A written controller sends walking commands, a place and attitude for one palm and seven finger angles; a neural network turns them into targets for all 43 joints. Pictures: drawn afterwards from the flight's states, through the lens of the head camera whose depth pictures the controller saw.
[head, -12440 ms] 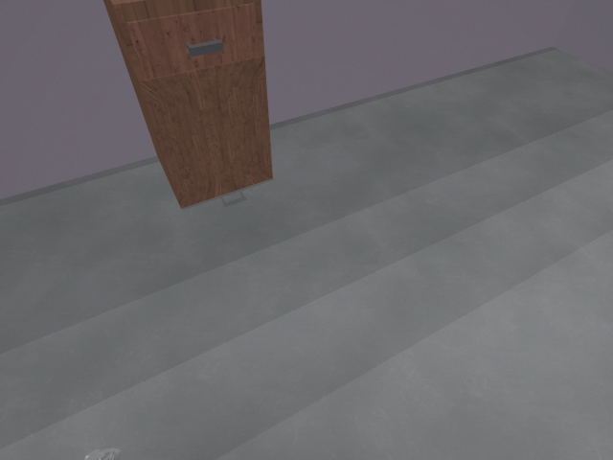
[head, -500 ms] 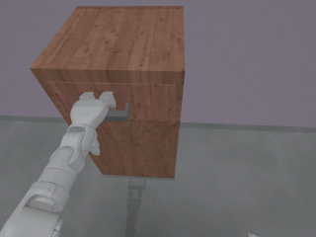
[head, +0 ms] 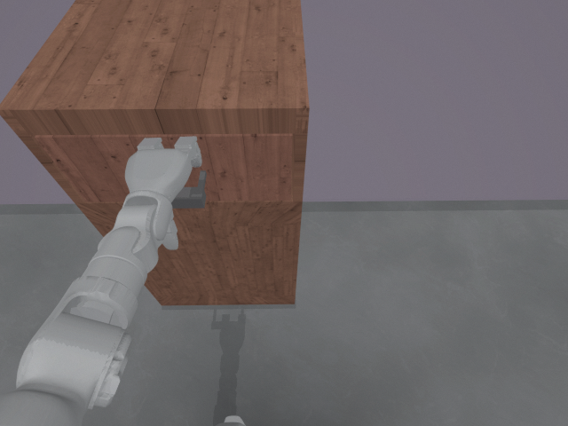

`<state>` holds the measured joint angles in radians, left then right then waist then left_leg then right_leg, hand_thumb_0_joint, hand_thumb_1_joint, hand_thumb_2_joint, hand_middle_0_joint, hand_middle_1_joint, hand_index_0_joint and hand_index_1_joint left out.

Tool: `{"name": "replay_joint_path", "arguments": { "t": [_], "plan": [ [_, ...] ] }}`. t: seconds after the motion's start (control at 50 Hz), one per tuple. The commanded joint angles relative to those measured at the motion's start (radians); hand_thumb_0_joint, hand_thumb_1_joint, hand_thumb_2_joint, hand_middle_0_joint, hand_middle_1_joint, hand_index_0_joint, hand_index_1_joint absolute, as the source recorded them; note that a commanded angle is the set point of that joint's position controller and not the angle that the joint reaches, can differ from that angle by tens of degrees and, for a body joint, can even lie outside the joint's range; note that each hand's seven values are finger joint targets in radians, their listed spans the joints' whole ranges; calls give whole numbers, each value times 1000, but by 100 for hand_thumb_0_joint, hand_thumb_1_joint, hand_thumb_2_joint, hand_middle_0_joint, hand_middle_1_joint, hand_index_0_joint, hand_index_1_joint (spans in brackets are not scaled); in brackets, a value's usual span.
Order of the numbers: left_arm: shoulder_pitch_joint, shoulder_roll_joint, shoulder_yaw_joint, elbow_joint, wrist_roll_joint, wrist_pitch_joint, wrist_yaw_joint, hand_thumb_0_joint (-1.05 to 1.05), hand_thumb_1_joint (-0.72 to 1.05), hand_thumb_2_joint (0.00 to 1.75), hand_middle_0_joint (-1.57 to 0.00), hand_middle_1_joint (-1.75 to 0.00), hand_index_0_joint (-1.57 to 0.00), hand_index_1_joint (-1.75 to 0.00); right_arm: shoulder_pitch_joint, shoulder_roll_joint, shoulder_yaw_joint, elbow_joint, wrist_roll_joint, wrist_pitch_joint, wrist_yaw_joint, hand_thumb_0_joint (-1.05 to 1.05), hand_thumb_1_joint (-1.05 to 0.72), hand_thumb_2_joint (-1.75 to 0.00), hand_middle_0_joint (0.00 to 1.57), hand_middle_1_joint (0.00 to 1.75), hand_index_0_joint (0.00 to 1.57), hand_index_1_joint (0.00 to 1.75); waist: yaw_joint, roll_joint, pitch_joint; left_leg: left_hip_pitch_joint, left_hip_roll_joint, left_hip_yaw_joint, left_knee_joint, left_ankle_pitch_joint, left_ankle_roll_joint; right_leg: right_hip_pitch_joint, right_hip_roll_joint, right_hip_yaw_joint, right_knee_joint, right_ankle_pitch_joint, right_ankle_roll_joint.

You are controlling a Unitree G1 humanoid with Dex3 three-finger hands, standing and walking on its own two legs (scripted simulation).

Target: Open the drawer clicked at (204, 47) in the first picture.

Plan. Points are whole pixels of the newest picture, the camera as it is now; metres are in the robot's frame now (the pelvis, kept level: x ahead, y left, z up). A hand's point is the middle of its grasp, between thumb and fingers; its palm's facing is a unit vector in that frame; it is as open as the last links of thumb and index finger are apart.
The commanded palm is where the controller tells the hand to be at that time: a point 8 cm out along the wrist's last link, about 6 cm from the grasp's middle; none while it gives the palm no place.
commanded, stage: move the hooked fingers above the handle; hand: left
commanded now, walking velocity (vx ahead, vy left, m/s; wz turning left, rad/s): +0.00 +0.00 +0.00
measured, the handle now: (174, 187) +0.52 +0.19 -0.02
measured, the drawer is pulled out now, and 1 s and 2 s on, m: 0.00 0.00 0.00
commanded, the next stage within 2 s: lower the fingers behind the handle in 0.70 s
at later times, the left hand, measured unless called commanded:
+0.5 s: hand (175, 190) +0.47 +0.16 +0.03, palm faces -0.04 -0.05 -1.00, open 13.8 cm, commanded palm +0.45 +0.17 +0.10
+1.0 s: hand (173, 194) +0.47 +0.17 +0.02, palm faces -0.06 -0.05 -1.00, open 13.8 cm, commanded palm +0.45 +0.17 +0.08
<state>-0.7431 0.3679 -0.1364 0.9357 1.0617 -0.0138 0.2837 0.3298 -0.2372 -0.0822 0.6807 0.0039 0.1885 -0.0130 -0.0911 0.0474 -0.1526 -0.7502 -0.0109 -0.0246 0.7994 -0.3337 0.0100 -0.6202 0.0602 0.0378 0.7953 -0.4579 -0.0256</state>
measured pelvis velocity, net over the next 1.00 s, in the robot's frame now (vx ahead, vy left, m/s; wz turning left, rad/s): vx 0.00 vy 0.00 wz -0.01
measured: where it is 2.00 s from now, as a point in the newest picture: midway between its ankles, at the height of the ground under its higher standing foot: outside the picture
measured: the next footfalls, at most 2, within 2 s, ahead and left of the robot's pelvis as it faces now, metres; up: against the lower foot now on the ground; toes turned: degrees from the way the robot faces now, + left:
none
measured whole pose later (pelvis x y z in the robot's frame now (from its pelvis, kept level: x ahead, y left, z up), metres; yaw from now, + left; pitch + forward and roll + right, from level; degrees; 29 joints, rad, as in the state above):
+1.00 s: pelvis +0.00 +0.00 +0.00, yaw -1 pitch +18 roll -1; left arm -0.76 0.36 -0.12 0.98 1.07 0.01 0.30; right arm 0.34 -0.23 -0.08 0.66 0.00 0.18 -0.01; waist -0.10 0.05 -0.17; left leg -0.78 0.00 -0.02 0.82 -0.35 0.01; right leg -0.65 0.07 0.05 0.81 -0.46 -0.02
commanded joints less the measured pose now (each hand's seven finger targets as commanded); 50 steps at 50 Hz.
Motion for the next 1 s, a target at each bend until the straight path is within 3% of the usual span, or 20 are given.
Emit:
{"name": "replay_joint_path", "arguments": {
  "t": [0.0,0.04,0.08,0.12,0.16,0.22,0.28,0.34,0.38,0.42,0.44,0.48,0.5,0.58,0.64,0.74,0.78,0.84,0.92,0.98],
  "plan": [
    [-503,202,81,-131,10,23,78,0,-50,30,-30,-120,-30,-120,102,-143,-45,-65,-13,-32,-8,0,-90,-90,20,30,20,30,-28,-16,-388,339,-15,40,2,344,41,-8,11,-35,-82,430,-11],
    [-535,216,93,-128,15,37,84,0,-50,30,-30,-120,-30,-120,105,-143,-45,-65,-14,-33,-5,0,-90,-90,20,30,20,30,-28,-5,-430,348,-14,39,9,362,40,-8,14,-38,-73,430,-11],
    [-498,240,113,-102,18,56,86,0,-50,30,-30,-120,-30,-120,117,-147,-42,-71,-13,-31,-3,0,-90,-90,20,30,20,30,-10,11,-439,346,-14,45,3,366,40,11,17,-38,-76,438,-12],
    [-507,223,93,-97,18,71,79,0,-50,30,-30,-120,-30,-120,120,-148,-41,-73,-11,-28,-4,0,-90,-90,20,30,20,30,-19,-8,-429,339,-12,47,-1,365,42,20,18,-39,-82,443,-9],
    [-502,257,117,-82,17,73,70,0,-50,30,-30,-120,-30,-120,129,-153,-39,-74,-8,-26,-10,0,-90,-90,20,30,20,30,-20,-43,-423,321,-12,48,-6,359,45,42,17,-35,-88,451,-7],
    [-499,230,91,-74,15,79,61,0,-50,30,-30,-120,-30,-120,129,-152,-38,-73,-4,-26,-12,0,-90,-90,20,30,20,30,-30,-53,-372,314,-10,50,-22,327,48,27,17,-38,-109,417,-6],
    [-494,202,71,-112,11,54,50,0,-50,30,-30,-120,-30,-120,127,-149,-41,-78,-5,-29,-14,0,-90,-90,20,30,20,30,-23,3,-390,365,-6,45,-27,344,42,6,18,-42,-108,398,-12],
    [-511,151,41,-140,-1,27,44,0,-50,30,-30,-120,-30,-120,129,-143,-44,-72,-9,-35,-11,0,-90,-90,20,30,20,30,-38,-3,-383,399,1,34,-25,370,41,-19,20,-52,-109,388,-15],
    [-485,186,72,-146,6,18,54,0,-50,30,-30,-120,-30,-120,127,-148,-46,-72,-8,-33,-11,0,-90,-90,20,30,20,30,-25,7,-381,404,3,32,-22,360,40,-33,22,-50,-105,372,-16],
    [-508,167,55,-141,13,20,69,0,-50,30,-30,-120,-30,-120,124,-145,-45,-68,-8,-34,-10,0,-90,-90,20,30,20,30,-40,-9,-358,391,2,28,-21,345,40,-51,22,-55,-106,356,-15],
    [-548,166,54,-152,12,18,76,0,-50,30,-30,-120,-30,-120,123,-145,-44,-64,-10,-36,-9,0,-90,-90,20,30,20,30,-42,1,-364,392,3,24,-21,353,38,-56,21,-56,-99,354,-17],
    [-519,202,89,-162,20,26,95,0,-50,30,-30,-120,-30,-120,122,-148,-46,-67,-12,-36,-5,0,-90,-90,20,30,20,30,-19,32,-414,423,2,24,-18,379,35,-45,24,-56,-89,367,-20],
    [-531,166,59,-175,18,32,98,0,-50,30,-30,-120,-30,-120,116,-143,-46,-70,-12,-34,-2,0,-90,-90,20,30,20,30,-26,44,-421,432,0,27,-12,392,35,-47,24,-57,-89,380,-19],
    [-494,167,68,-129,13,71,99,0,-50,30,-30,-120,-30,-120,108,-147,-45,-71,-10,-26,2,0,-90,-90,20,30,20,30,-21,-6,-403,416,-1,29,-17,380,36,-28,25,-60,-97,384,-16],
    [-549,137,27,-108,3,95,79,0,-50,30,-30,-120,-30,-120,98,-145,-38,-72,-5,-24,-5,0,-90,-90,20,30,20,30,-49,-37,-351,376,-6,33,-26,335,42,-21,19,-53,-115,376,-11],
    [-552,152,35,-158,-8,57,38,0,-50,30,-30,-120,-30,-120,99,-139,-38,-80,-8,-30,-15,0,-90,-90,20,30,20,30,-42,-5,-404,408,-9,39,-15,380,45,14,12,-40,-110,439,-10],
    [-487,216,87,-144,3,42,37,0,-50,30,-30,-120,-30,-120,97,-144,-36,-84,-8,-26,-19,0,-90,-90,20,30,20,30,-21,-23,-399,385,-11,43,-11,382,46,32,13,-36,-104,461,-9],
    [-428,185,73,-96,6,37,40,0,-50,30,-30,-120,-30,-120,92,-137,-31,-88,-8,-25,-14,0,-90,-90,20,30,20,30,-16,-47,-348,324,-15,50,-9,373,45,35,13,-38,-100,469,-10],
    [-440,149,48,-155,15,26,55,0,-50,30,-30,-120,-30,-120,96,-136,-42,-89,-12,-25,-8,0,-90,-90,20,30,20,30,-22,-11,-391,354,-10,49,12,394,43,4,14,-34,-83,479,-10],
    [-450,175,75,-184,15,4,68,0,-50,30,-30,-120,-30,-120,100,-138,-49,-81,-16,-28,-8,0,-90,-90,20,30,20,30,-24,-19,-423,356,-8,43,32,406,43,-2,14,-31,-66,491,-7]
  ]
}}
